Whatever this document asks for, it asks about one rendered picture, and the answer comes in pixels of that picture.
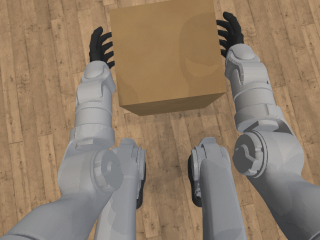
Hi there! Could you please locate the right robot upper arm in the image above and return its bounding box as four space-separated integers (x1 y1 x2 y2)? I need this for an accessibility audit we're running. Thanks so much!
232 130 320 240

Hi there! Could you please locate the left robot thigh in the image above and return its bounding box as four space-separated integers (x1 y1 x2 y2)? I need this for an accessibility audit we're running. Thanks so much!
93 143 145 240

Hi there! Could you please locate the robot right shin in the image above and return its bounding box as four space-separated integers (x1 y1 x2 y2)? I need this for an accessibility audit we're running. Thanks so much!
194 137 231 196

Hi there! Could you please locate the left robot forearm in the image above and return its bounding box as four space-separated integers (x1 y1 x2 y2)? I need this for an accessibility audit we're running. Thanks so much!
57 60 116 185

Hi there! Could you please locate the right robot forearm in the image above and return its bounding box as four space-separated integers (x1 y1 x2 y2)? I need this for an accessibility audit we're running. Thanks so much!
224 43 305 162

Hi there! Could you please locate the carton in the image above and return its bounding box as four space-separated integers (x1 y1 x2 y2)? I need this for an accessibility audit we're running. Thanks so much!
109 0 227 117

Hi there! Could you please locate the robot right hand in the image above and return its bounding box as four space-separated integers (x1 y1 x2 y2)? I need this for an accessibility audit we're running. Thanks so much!
216 11 244 58

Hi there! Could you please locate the robot left hand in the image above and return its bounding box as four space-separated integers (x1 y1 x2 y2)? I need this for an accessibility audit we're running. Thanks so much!
89 26 115 69

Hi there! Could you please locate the left robot upper arm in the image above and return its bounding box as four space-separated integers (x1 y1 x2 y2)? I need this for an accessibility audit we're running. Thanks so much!
0 148 124 240

